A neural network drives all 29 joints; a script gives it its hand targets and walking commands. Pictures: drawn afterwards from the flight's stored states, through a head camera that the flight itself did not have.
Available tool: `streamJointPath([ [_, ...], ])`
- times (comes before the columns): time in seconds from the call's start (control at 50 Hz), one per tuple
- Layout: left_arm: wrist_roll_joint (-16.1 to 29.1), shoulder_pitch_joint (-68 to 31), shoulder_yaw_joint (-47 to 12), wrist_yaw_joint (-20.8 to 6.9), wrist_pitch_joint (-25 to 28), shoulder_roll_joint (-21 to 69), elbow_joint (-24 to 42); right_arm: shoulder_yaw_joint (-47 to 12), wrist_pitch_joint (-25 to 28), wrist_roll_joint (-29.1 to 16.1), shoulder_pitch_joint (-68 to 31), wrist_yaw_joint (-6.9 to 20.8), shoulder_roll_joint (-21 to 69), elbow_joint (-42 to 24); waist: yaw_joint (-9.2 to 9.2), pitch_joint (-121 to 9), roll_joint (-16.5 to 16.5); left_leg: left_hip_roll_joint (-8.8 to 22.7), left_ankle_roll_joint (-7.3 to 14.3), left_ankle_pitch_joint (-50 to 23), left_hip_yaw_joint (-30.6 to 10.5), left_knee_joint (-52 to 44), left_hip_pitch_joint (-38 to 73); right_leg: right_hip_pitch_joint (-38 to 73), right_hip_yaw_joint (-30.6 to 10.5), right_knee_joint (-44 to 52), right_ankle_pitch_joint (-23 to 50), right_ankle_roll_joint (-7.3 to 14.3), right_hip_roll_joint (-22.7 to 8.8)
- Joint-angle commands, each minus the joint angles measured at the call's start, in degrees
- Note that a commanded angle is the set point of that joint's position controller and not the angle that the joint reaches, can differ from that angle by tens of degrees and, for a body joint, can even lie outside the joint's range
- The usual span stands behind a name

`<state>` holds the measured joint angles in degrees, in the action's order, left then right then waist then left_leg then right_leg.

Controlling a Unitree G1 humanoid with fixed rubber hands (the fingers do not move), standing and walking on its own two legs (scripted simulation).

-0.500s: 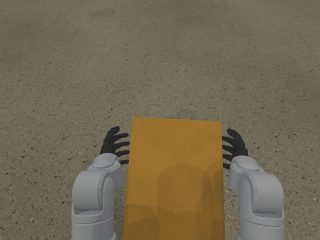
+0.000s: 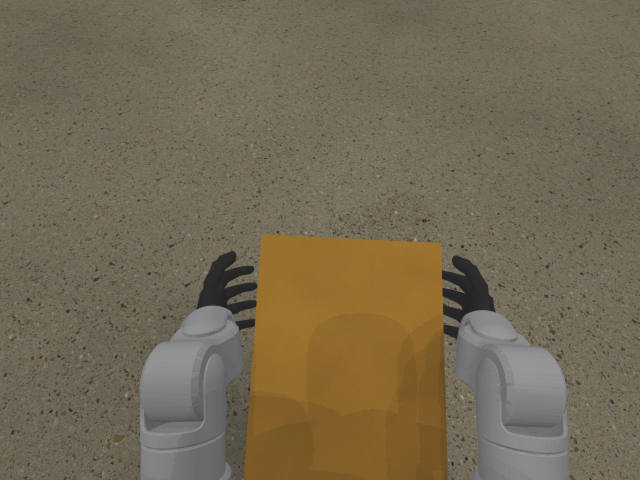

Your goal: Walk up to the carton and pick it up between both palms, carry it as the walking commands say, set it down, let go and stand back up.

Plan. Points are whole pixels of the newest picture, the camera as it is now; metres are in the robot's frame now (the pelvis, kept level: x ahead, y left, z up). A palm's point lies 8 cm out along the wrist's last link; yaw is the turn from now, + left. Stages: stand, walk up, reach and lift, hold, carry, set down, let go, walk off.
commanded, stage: carry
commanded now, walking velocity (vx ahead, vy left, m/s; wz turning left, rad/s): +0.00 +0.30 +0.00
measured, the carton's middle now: (340, 349) +0.29 +0.02 -0.02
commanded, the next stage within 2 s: none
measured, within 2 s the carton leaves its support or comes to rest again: neither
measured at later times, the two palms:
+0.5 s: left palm (45, 380) +0.20 +0.30 +0.09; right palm (336, 390) +0.21 +0.02 +0.09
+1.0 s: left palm out of the picture +0.10 +0.42 +0.09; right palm out of the picture +0.11 +0.15 +0.09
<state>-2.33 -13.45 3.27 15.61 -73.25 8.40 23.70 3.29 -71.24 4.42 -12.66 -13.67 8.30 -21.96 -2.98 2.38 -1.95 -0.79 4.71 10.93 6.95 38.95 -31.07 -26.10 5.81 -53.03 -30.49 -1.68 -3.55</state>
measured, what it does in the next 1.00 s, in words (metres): steps to the left: right foot, then left foot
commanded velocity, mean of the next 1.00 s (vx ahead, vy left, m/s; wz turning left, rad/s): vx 0.00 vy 0.18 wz -0.05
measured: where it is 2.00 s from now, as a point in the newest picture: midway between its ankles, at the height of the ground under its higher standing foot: outside the picture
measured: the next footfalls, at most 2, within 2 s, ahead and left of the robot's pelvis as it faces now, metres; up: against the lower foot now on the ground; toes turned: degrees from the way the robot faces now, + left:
right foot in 0.04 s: +0.02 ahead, -0.09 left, +0.00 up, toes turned -8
left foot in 0.30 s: +0.02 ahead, +0.25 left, +0.00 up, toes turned +5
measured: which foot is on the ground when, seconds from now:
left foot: down 0.00-0.06, up 0.08-0.28, down 0.30-0.60, up 0.62-0.78, down 0.80-1.00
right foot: up 0.00-0.02, down 0.04-0.32, up 0.34-0.54, down 0.56-0.82, up 0.84-1.00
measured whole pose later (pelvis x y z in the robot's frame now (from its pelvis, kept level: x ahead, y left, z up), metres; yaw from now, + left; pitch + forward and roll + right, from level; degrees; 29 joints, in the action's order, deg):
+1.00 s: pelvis -0.16 +0.27 +0.01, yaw +0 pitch +2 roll -2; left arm -3.6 -11.6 2.6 15.7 -73.4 8.1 22.0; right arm 2.2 -71.9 3.6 -10.7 -13.2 7.9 -20.3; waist -1.8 -0.5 -1.2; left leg 2.2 2.7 14.4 5.0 40.7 -28.2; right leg -25.2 3.1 -50.2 -28.9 -3.2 -4.2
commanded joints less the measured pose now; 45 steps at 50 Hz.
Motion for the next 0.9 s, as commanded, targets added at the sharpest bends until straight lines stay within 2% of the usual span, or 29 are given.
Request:
streamJointPath([
  [0.0, 23.01, -30.06, -36.88, -16.86, 3.84, 61.63, 9.50, -31.29, 2.95, -19.66, -26.18, 12.75, 60.49, -11.53, 1.40, -32.92, 12.50, 11.19, -1.57, 0.19, -10.05, -16.25, 20.04, 15.60, 2.90, 27.75, 6.68, 2.56, 0.19],
  [0.02, 23.11, -28.14, -36.22, -17.24, 3.84, 60.77, 8.65, -31.68, 2.73, -19.52, -25.61, 12.24, 59.17, -12.20, 0.97, -33.12, 2.54, 9.47, -2.63, 2.54, -9.44, -10.90, 10.81, 23.89, -7.36, 32.39, 7.40, 4.65, -7.40],
  [0.04, 22.55, -28.77, -36.16, -17.11, 4.12, 59.63, 9.95, -32.13, 2.65, -18.77, -23.93, 12.18, 59.33, -11.02, 1.69, -31.45, -11.90, 4.00, -4.20, 11.70, -6.07, 2.19, -0.84, 27.90, -28.98, 33.63, 14.54, 8.79, -22.87],
  [0.06, 21.81, -27.24, -35.46, -17.26, 4.21, 58.97, 9.32, -32.50, 2.23, -17.91, -22.77, 12.36, 58.90, -10.95, 1.72, -25.26, -20.40, 2.56, -7.60, 17.49, -7.50, 14.56, -13.34, 20.76, -37.31, 36.56, 17.66, 16.77, -34.22],
  [0.08, 21.13, -25.91, -34.66, -17.17, 4.93, 60.69, 10.20, -35.25, 2.29, -20.42, -26.99, 13.16, 61.03, -14.21, 1.96, -23.64, -19.08, 5.88, -6.92, 14.81, -15.33, 25.24, -8.92, 14.26, -35.31, 35.90, 16.99, 17.89, -32.95],
  [0.1, 20.50, -26.38, -33.84, -17.39, 4.83, 60.45, 9.84, -35.16, 2.25, -21.21, -30.86, 13.12, 60.14, -13.98, 1.62, -20.90, -10.77, 4.88, -6.95, 12.34, -13.42, 29.50, -6.60, 11.14, -26.95, 35.97, 9.93, 15.96, -27.75],
  [0.12, 21.71, -28.06, -34.45, -17.09, 5.24, 61.36, 10.89, -34.46, 2.19, -21.18, -27.89, 13.06, 61.10, -11.66, 2.04, -20.83, -5.30, 3.69, -7.22, 9.60, -11.62, 25.73, -7.10, 13.65, -20.36, 33.51, 18.08, 12.11, -22.97],
  [0.16, 21.92, -29.35, -35.32, -16.65, 5.82, 59.78, 13.45, -35.02, 2.81, -21.91, -26.47, 13.31, 60.35, -13.27, 2.71, -25.63, -5.30, 3.74, -6.15, 7.35, -8.91, 12.70, -5.30, 21.05, -13.37, 25.32, 41.58, 8.17, -18.92],
  [0.18, 21.58, -28.19, -34.52, -16.28, 5.95, 58.37, 14.00, -36.12, 2.88, -23.32, -27.96, 13.33, 60.23, -14.83, 2.71, -26.78, -9.44, 3.12, -6.34, 7.98, -6.81, 7.97, -1.21, 20.84, -9.59, 23.18, 47.80, 6.55, -16.93],
  [0.24, 18.31, -22.26, -31.28, -15.22, 6.09, 57.20, 12.31, -39.04, 2.68, -25.94, -29.48, 14.03, 60.97, -17.85, 2.45, -29.59, -17.59, -0.90, -6.99, 9.90, 0.55, -7.63, 9.40, 22.69, -6.97, 18.88, 52.60, 4.28, -15.20],
  [0.28, 16.59, -18.80, -29.79, -14.70, 5.03, 54.54, 8.96, -37.98, 1.04, -24.52, -25.88, 13.83, 59.14, -13.00, 3.00, -31.42, -8.28, 3.28, -5.88, -1.59, -2.17, -14.90, 21.29, 14.76, -2.47, 10.36, 41.34, 0.40, -11.33],
  [0.32, 16.74, -20.02, -32.29, -14.37, 4.72, 52.89, 11.66, -36.40, 1.47, -23.61, -22.96, 14.01, 58.01, -12.06, 3.83, -34.56, 18.11, 21.09, 3.00, -46.36, -23.42, -9.38, 35.08, -7.74, 1.59, -4.04, -5.18, -4.07, -1.48],
  [0.34, 17.96, -24.27, -34.90, -14.91, 4.33, 54.51, 13.36, -34.50, 1.42, -22.04, -19.71, 14.03, 60.38, -8.55, 3.87, -33.69, 21.58, 19.78, 6.24, -46.84, -22.79, -8.60, 31.70, -6.20, -0.09, -6.02, -13.22, -3.17, -1.27],
  [0.42, 21.68, -29.16, -36.47, -16.09, 4.22, 59.39, 13.33, -32.90, 2.02, -20.92, -21.23, 13.89, 61.74, -10.88, 3.58, -34.19, 13.01, 15.05, 3.76, -31.43, -14.32, -8.52, 31.98, -5.46, -1.07, -3.66, -0.23, -0.77, -0.16],
  [0.5, 23.52, -30.87, -38.40, -16.48, 4.21, 61.03, 13.50, -30.81, 3.43, -20.18, -22.63, 13.06, 60.73, -11.67, 2.92, -35.96, 17.60, 14.01, 2.99, -20.97, -12.98, -9.14, 29.27, 4.91, 2.10, 15.05, 6.50, 0.36, 1.18],
  [0.52, 22.98, -28.80, -37.70, -16.74, 4.06, 60.96, 12.13, -31.51, 3.34, -20.15, -23.06, 12.86, 60.81, -11.89, 1.92, -35.21, 14.77, 12.99, 1.76, -18.87, -10.85, -8.03, 24.14, 12.14, 1.01, 24.16, 13.61, 1.27, -0.97],
  [0.54, 22.58, -28.01, -36.91, -17.02, 4.13, 60.64, 11.04, -31.52, 3.35, -19.33, -22.89, 12.29, 59.76, -11.33, 1.18, -33.66, 8.23, 9.51, -0.35, -15.41, -7.91, -3.28, 13.54, 21.46, -7.64, 28.76, 17.18, 2.61, -8.06],
  [0.56, 21.94, -26.31, -35.46, -17.11, 4.20, 60.66, 8.95, -32.72, 3.21, -19.11, -25.09, 12.13, 58.78, -14.07, 1.35, -31.67, -9.11, 4.49, -3.37, 6.61, -5.14, 3.68, -0.20, 28.69, -24.40, 31.38, 34.56, 7.00, -20.71],
  [0.58, 21.52, -24.65, -35.05, -17.28, 4.22, 58.94, 8.30, -32.75, 2.88, -18.52, -23.40, 12.10, 58.14, -12.61, 2.10, -29.30, -15.67, 1.93, -5.85, 20.42, -6.15, 14.19, -11.91, 29.64, -33.26, 30.70, 45.62, 13.73, -30.01],
  [0.6, 21.05, -23.09, -34.75, -17.33, 5.09, 59.92, 8.63, -34.82, 3.06, -20.44, -25.98, 12.72, 59.68, -14.56, 1.64, -27.79, -16.35, 3.81, -6.16, 19.53, -11.96, 19.75, -10.07, 24.58, -33.31, 31.60, 43.48, 15.73, -29.84],
  [0.64, 21.34, -26.54, -35.21, -16.93, 5.47, 59.84, 11.30, -35.13, 2.39, -21.56, -27.12, 13.25, 60.33, -12.58, 1.84, -22.68, -7.02, 3.39, -5.69, 14.42, -10.43, 23.10, -8.32, 19.86, -23.35, 30.70, 36.57, 12.50, -23.70],
  [0.68, 20.78, -24.65, -34.02, -16.61, 5.60, 58.72, 11.17, -36.39, 2.38, -22.04, -25.50, 13.25, 60.22, -13.00, 2.64, -25.66, -11.96, 4.23, -5.64, 8.89, -8.11, 10.33, -2.47, 21.46, -11.75, 25.58, 43.76, 7.37, -17.38],
  [0.74, 18.72, -22.50, -32.15, -16.14, 5.18, 56.30, 10.84, -38.02, 1.66, -23.86, -26.67, 13.51, 59.54, -14.63, 3.32, -28.60, -17.92, 0.82, -5.95, 5.66, -0.97, -3.88, 12.41, 16.22, -4.95, 21.34, 36.99, 4.07, -13.12],
  [0.76, 18.72, -23.11, -32.91, -15.72, 5.38, 56.46, 12.14, -37.54, 1.90, -24.25, -26.45, 14.00, 59.56, -14.38, 3.63, -30.00, -8.62, 0.58, -6.13, 5.29, -0.70, -11.85, 18.47, 14.30, -1.40, 14.71, 30.00, 2.45, -10.43],
  [0.78, 18.13, -23.05, -32.97, -15.47, 5.07, 56.51, 11.07, -37.35, 1.96, -24.87, -27.64, 14.20, 60.48, -14.64, 3.78, -31.58, -1.28, 7.03, -4.76, -2.63, -8.26, -14.98, 22.97, 9.51, -0.55, 11.21, 17.41, 0.14, -8.39],
  [0.8, 17.78, -21.68, -33.18, -15.37, 4.37, 55.87, 10.88, -36.93, 1.65, -25.02, -27.84, 14.09, 59.14, -15.08, 3.47, -32.00, 12.68, 19.57, -1.14, -19.83, -23.38, -15.44, 27.21, 0.68, 1.31, 5.44, 2.33, -3.14, -3.62],
  [0.84, 16.92, -22.37, -33.87, -15.06, 3.54, 54.69, 9.27, -34.67, 0.96, -22.93, -24.78, 14.14, 58.24, -9.92, 3.46, -30.12, 18.53, 21.26, 3.13, -10.74, -26.16, -16.29, 22.01, -0.71, -3.31, 0.67, -6.49, -3.11, -2.50],
  [0.86, 18.00, -25.01, -34.52, -15.21, 3.57, 55.09, 10.05, -34.30, 0.66, -21.99, -22.66, 14.09, 59.58, -7.70, 3.35, -30.60, 12.23, 19.63, 2.49, -7.96, -25.96, -16.85, 22.23, 0.63, -3.49, -1.63, -2.44, -2.38, -1.70],
  [0.88, 19.54, -28.39, -36.40, -15.44, 3.82, 56.54, 12.32, -32.93, 1.19, -21.74, -21.84, 14.42, 59.77, -8.27, 3.33, -30.41, 13.96, 18.93, 2.07, -8.59, -24.64, -16.29, 23.23, -0.89, -3.75, -1.35, -0.59, -1.94, -1.73],
])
